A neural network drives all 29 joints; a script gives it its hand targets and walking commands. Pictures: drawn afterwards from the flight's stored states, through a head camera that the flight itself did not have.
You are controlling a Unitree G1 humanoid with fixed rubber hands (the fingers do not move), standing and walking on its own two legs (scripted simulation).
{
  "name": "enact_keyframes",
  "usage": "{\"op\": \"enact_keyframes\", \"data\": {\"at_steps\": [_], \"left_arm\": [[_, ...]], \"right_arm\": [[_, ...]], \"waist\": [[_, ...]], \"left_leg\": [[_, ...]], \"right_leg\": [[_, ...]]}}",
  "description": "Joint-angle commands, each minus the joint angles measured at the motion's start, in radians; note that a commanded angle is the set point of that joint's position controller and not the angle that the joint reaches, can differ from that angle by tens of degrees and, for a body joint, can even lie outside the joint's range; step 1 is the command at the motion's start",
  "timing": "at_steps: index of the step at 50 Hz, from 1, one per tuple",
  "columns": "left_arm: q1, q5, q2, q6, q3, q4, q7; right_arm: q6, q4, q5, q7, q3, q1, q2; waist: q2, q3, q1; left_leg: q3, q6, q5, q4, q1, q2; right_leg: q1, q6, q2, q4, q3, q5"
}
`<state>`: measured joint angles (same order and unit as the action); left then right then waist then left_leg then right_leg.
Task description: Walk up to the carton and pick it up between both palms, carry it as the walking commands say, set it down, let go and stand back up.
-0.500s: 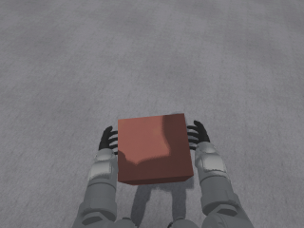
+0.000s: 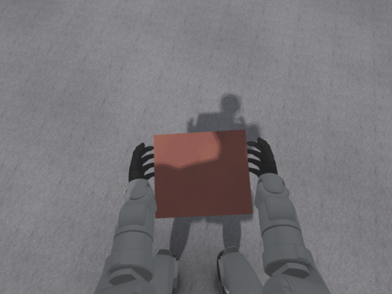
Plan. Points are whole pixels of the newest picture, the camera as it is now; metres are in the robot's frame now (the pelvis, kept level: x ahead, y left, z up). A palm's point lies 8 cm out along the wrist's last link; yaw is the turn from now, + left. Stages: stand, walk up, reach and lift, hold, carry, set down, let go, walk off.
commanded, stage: set down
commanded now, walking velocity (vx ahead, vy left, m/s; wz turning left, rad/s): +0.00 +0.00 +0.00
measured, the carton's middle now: (202, 175) +0.38 -0.01 -0.16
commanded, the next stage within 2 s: none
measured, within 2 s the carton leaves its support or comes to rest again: neither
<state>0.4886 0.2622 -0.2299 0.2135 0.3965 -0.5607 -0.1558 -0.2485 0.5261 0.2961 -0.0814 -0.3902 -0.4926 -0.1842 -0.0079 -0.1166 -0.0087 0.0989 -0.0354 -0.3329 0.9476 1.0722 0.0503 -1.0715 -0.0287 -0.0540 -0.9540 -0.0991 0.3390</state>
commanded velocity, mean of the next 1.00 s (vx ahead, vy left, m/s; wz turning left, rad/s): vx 0.00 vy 0.00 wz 0.00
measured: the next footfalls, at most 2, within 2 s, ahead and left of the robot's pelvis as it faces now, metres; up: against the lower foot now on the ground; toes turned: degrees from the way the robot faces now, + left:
none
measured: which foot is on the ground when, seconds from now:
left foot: down 0.00-1.00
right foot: down 0.00-1.00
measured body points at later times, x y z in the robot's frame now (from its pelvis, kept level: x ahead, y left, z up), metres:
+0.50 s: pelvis -0.02 +0.00 -0.08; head +0.18 +0.00 +0.32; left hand +0.38 +0.13 -0.16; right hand +0.39 -0.15 -0.16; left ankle +0.05 +0.13 -0.67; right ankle +0.05 -0.13 -0.67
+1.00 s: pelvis -0.03 +0.00 -0.15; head +0.22 +0.01 +0.22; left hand +0.41 +0.13 -0.25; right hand +0.42 -0.15 -0.25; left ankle +0.05 +0.13 -0.67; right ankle +0.05 -0.13 -0.67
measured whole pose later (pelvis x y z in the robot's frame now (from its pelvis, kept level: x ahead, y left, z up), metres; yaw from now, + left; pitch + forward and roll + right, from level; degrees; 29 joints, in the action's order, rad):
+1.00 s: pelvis -0.03 +0.00 -0.15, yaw +1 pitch +41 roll -1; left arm 0.81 0.15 -0.11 0.21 0.37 -0.68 -0.24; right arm -0.22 0.69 0.17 -0.14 -0.38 -0.83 -0.05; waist -0.02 -0.15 -0.03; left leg 0.13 -0.07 -0.50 1.58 1.79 0.13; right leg -1.78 -0.07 -0.10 -1.58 -0.10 0.51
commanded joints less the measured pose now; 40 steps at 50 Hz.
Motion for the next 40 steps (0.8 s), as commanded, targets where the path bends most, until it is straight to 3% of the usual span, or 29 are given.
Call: {"op": "enact_keyframes", "data": {"at_steps": [1, 3, 5, 6, 7, 8, 9, 10, 11, 12, 13, 14, 16, 19, 20, 21, 22, 23, 24, 26, 28, 29, 31, 32, 35, 37, 38, 39, 40], "left_arm": [[0.606, -0.140, -0.916, -0.043, -0.659, 0.011, 0.330], [0.608, -0.129, -0.909, -0.044, -0.636, -0.041, 0.324], [0.622, -0.146, -0.907, -0.042, -0.649, -0.043, 0.326], [0.676, -0.172, -0.893, -0.051, -0.686, 0.018, 0.330], [0.571, -0.140, -0.906, -0.030, -0.633, -0.130, 0.325], [0.607, -0.134, -0.926, -0.045, -0.656, -0.049, 0.320], [0.681, -0.151, -0.901, -0.037, -0.677, -0.054, 0.312], [0.619, -0.141, -0.888, -0.028, -0.627, -0.125, 0.309], [0.727, -0.181, -0.910, -0.047, -0.694, 0.013, 0.302], [0.724, -0.184, -0.932, -0.045, -0.695, -0.019, 0.306], [0.656, -0.159, -0.910, -0.026, -0.670, -0.109, 0.294], [0.756, -0.157, -0.892, -0.040, -0.672, -0.020, 0.292], [0.748, -0.160, -0.913, -0.030, -0.660, -0.057, 0.286], [0.759, -0.154, -0.865, -0.026, -0.612, -0.076, 0.276], [0.828, -0.163, -0.852, -0.027, -0.610, -0.074, 0.274], [0.715, -0.136, -0.906, -0.019, -0.583, -0.137, 0.266], [0.815, -0.157, -0.855, -0.018, -0.593, -0.109, 0.263], [0.828, -0.174, -0.906, -0.023, -0.627, -0.084, 0.260], [0.877, -0.183, -0.907, -0.029, -0.620, -0.063, 0.257], [0.888, -0.183, -0.875, -0.027, -0.603, -0.079, 0.251], [0.867, -0.181, -0.856, -0.018, -0.584, -0.095, 0.243], [0.918, -0.192, -0.880, -0.023, -0.608, -0.079, 0.243], [0.890, -0.199, -0.881, -0.026, -0.622, -0.079, 0.236], [0.910, -0.200, -0.897, -0.015, -0.624, -0.095, 0.229], [0.914, -0.167, -0.827, -0.013, -0.561, -0.136, 0.232], [0.930, -0.174, -0.858, -0.030, -0.612, -0.072, 0.226], [0.879, -0.176, -0.874, -0.011, -0.578, -0.187, 0.232], [0.940, -0.183, -0.878, -0.028, -0.602, -0.083, 0.227], [0.964, -0.197, -0.881, -0.033, -0.625, -0.072, 0.229]], "right_arm": [[0.055, 0.069, -0.150, 0.284, 0.649, -0.530, -0.982], [0.058, 0.090, -0.154, 0.276, 0.648, -0.577, -0.993], [0.056, 0.132, -0.129, 0.259, 0.602, -0.523, -0.975], [0.068, 0.073, -0.162, 0.255, 0.661, -0.571, -0.963], [0.071, 0.058, -0.148, 0.246, 0.647, -0.591, -0.909], [0.075, 0.063, -0.159, 0.248, 0.663, -0.589, -0.966], [0.074, 0.036, -0.155, 0.247, 0.633, -0.628, -0.937], [0.071, 0.070, -0.169, 0.243, 0.641, -0.656, -0.926], [0.073, 0.047, -0.183, 0.241, 0.653, -0.663, -0.933], [0.069, 0.068, -0.162, 0.237, 0.633, -0.638, -0.924], [0.079, 0.044, -0.185, 0.245, 0.634, -0.698, -0.897], [0.070, 0.086, -0.202, 0.241, 0.646, -0.700, -0.939], [0.064, 0.064, -0.185, 0.241, 0.634, -0.710, -0.965], [0.056, 0.062, -0.212, 0.249, 0.639, -0.798, -0.928], [0.048, 0.122, -0.173, 0.241, 0.588, -0.751, -0.905], [0.050, 0.135, -0.193, 0.244, 0.620, -0.791, -0.909], [0.050, 0.118, -0.203, 0.245, 0.596, -0.846, -0.885], [0.060, 0.101, -0.191, 0.249, 0.572, -0.830, -0.876], [0.066, 0.041, -0.203, 0.240, 0.629, -0.872, -0.901], [0.050, 0.113, -0.202, 0.231, 0.617, -0.840, -0.904], [0.045, 0.152, -0.220, 0.240, 0.590, -0.859, -0.887], [0.053, 0.099, -0.204, 0.245, 0.574, -0.909, -0.876], [0.050, 0.138, -0.202, 0.240, 0.575, -0.860, -0.882], [0.063, 0.057, -0.256, 0.244, 0.635, -0.960, -0.857], [0.043, 0.182, -0.206, 0.236, 0.544, -0.887, -0.881], [0.061, 0.123, -0.238, 0.248, 0.577, -0.921, -0.879], [0.060, 0.135, -0.199, 0.244, 0.534, -0.923, -0.826], [0.068, 0.108, -0.223, 0.246, 0.572, -0.929, -0.810], [0.068, 0.143, -0.213, 0.239, 0.564, -0.902, -0.830]], "waist": [[0.031, -0.890, -0.011], [0.064, -0.861, 0.023], [0.034, -0.807, -0.035], [0.025, -0.910, -0.006], [0.017, -0.869, -0.029], [0.017, -0.917, 0.011], [-0.007, -0.912, -0.046], [0.039, -0.851, -0.016], [-0.006, -0.981, -0.034], [0.027, -0.957, -0.064], [-0.045, -0.943, -0.019], [-0.041, -0.909, -0.001], [-0.015, -0.968, -0.031], [0.009, -0.972, 0.015], [-0.009, -0.862, -0.042], [0.000, -0.946, 0.023], [0.024, -0.896, -0.008], [-0.032, -0.969, -0.051], [-0.003, -0.983, -0.013], [0.042, -0.974, -0.021], [0.003, -0.916, 0.011], [0.027, -0.972, -0.035], [0.036, -1.047, -0.051], [-0.009, -1.116, -0.006], [0.004, -0.898, -0.011], [-0.002, -1.096, -0.007], [0.010, -1.021, -0.076], [-0.032, -1.054, -0.016], [-0.016, -1.093, -0.057]], "left_leg": [[-0.055, 0.004, 0.303, 0.044, -0.284, 0.093], [-0.060, 0.006, 0.270, 0.061, -0.200, 0.094], [-0.063, -0.004, 0.266, 0.076, -0.147, 0.105], [-0.069, -0.013, 0.301, 0.115, -0.139, 0.103], [-0.063, -0.013, 0.268, 0.114, -0.125, 0.108], [-0.079, -0.010, 0.302, 0.143, -0.125, 0.115], [-0.059, -0.009, 0.247, 0.144, -0.153, 0.113], [-0.064, -0.005, 0.227, 0.148, -0.131, 0.110], [-0.071, -0.014, 0.230, 0.165, -0.154, 0.107], [-0.069, -0.017, 0.246, 0.172, -0.119, 0.103], [-0.068, -0.016, 0.207, 0.172, -0.136, 0.115], [-0.081, -0.015, 0.181, 0.188, -0.088, 0.111], [-0.086, -0.012, 0.178, 0.215, -0.110, 0.121], [-0.093, -0.002, 0.078, 0.245, -0.046, 0.118], [-0.089, -0.007, 0.046, 0.239, 0.014, 0.116], [-0.102, -0.013, 0.072, 0.255, 0.013, 0.125], [-0.089, -0.002, 0.018, 0.264, 0.016, 0.115], [-0.090, -0.013, 0.080, 0.284, -0.024, 0.125], [-0.085, -0.005, 0.082, 0.303, -0.025, 0.124], [-0.095, -0.005, 0.069, 0.325, 0.006, 0.121], [-0.101, -0.005, 0.058, 0.336, 0.045, 0.121], [-0.094, -0.005, 0.059, 0.335, 0.035, 0.127], [-0.086, -0.011, 0.130, 0.362, -0.006, 0.133], [-0.095, -0.009, 0.137, 0.392, -0.054, 0.134], [-0.092, -0.003, 0.089, 0.384, 0.073, 0.130], [-0.112, -0.015, 0.177, 0.431, 0.037, 0.141], [-0.099, -0.017, 0.191, 0.423, 0.034, 0.144], [-0.116, -0.025, 0.216, 0.451, 0.058, 0.145], [-0.116, -0.028, 0.206, 0.463, 0.063, 0.146]], "right_leg": [[0.301, -0.006, -0.088, -0.002, 0.064, -0.336], [0.275, -0.010, -0.084, -0.008, 0.048, -0.303], [0.241, -0.012, -0.089, -0.032, 0.063, -0.329], [0.268, -0.008, -0.084, -0.061, 0.052, -0.375], [0.216, -0.016, -0.090, -0.069, 0.071, -0.317], [0.221, -0.009, -0.099, -0.100, 0.052, -0.361], [0.166, -0.013, -0.106, -0.120, 0.074, -0.288], [0.141, -0.016, -0.096, -0.098, 0.072, -0.246], [0.166, -0.008, -0.093, -0.117, 0.068, -0.251], [0.156, -0.005, -0.095, -0.126, 0.076, -0.285], [0.087, -0.001, -0.099, -0.159, 0.081, -0.222], [0.089, -0.007, -0.091, -0.153, 0.062, -0.214], [0.101, -0.014, -0.104, -0.174, 0.080, -0.209], [0.063, -0.015, -0.098, -0.210, 0.086, -0.101], [-0.009, -0.012, -0.095, -0.211, 0.089, -0.087], [0.032, -0.011, -0.106, -0.222, 0.096, -0.090], [-0.046, -0.017, -0.099, -0.235, 0.099, -0.031], [-0.049, 0.001, -0.103, -0.257, 0.102, -0.079], [-0.057, -0.006, -0.107, -0.282, 0.097, -0.086], [-0.039, -0.010, -0.101, -0.271, 0.107, -0.069], [-0.095, -0.013, -0.110, -0.303, 0.105, -0.061], [-0.109, -0.012, -0.105, -0.333, 0.126, -0.069], [-0.111, -0.017, -0.118, -0.343, 0.137, -0.109], [-0.092, -0.008, -0.105, -0.370, 0.118, -0.109], [-0.188, -0.012, -0.109, -0.362, 0.115, -0.083], [-0.159, -0.014, -0.116, -0.404, 0.125, -0.165], [-0.204, -0.017, -0.117, -0.400, 0.151, -0.164], [-0.218, -0.003, -0.110, -0.427, 0.124, -0.185], [-0.197, -0.010, -0.121, -0.431, 0.140, -0.189]]}}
